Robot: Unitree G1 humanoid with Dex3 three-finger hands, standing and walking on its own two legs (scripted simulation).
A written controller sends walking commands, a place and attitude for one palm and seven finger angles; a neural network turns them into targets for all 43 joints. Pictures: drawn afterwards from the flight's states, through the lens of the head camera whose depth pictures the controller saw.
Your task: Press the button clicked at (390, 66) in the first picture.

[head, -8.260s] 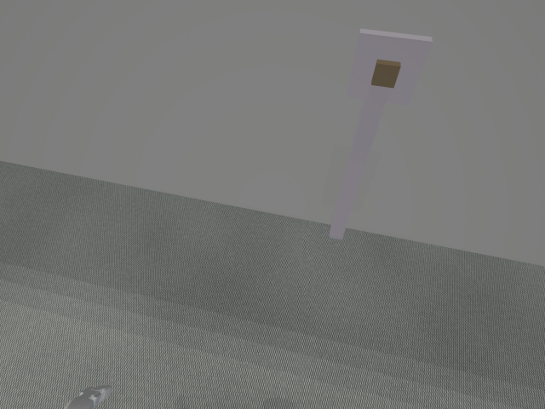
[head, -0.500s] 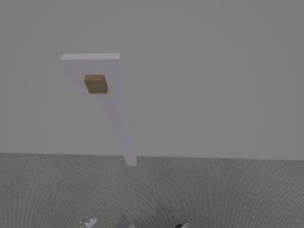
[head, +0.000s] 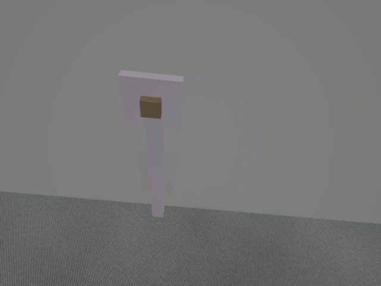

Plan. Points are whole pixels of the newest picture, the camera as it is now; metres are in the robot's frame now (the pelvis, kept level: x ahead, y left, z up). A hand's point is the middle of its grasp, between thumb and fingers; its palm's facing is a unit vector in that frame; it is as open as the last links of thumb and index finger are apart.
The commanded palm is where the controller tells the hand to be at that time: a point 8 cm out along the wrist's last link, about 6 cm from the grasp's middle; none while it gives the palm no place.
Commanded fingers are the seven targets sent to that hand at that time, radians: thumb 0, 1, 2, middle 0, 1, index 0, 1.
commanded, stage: come to a stop and stand still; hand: left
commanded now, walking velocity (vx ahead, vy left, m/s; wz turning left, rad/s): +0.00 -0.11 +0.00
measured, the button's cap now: (151, 106) +0.59 +0.16 +0.04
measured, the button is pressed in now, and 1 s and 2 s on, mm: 0 0 0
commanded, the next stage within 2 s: look again from close up in 0.70 s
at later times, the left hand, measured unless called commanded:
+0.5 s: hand out of the picture +0.05 +0.11 -0.18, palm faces +0.05 -0.97 -0.24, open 7.1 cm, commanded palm none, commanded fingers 0.00 0.90 0.90 -0.20 -0.30 -0.20 -0.30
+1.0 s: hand out of the picture -0.03 +0.11 -0.19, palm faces +0.03 -0.99 -0.16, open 7.4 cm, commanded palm none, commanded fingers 0.00 0.90 0.90 -0.20 -0.30 -0.20 -0.30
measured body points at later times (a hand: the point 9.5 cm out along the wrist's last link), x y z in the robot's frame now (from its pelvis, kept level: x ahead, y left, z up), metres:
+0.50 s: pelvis +0.02 -0.08 -0.01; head +0.02 -0.09 +0.44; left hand +0.05 +0.16 -0.16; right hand -0.02 -0.28 -0.18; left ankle -0.02 +0.09 -0.75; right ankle -0.01 -0.15 -0.75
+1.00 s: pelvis -0.01 -0.04 -0.02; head +0.01 -0.04 +0.43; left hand -0.03 +0.16 -0.18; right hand +0.01 -0.27 -0.17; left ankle -0.02 +0.06 -0.75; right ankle -0.01 -0.15 -0.75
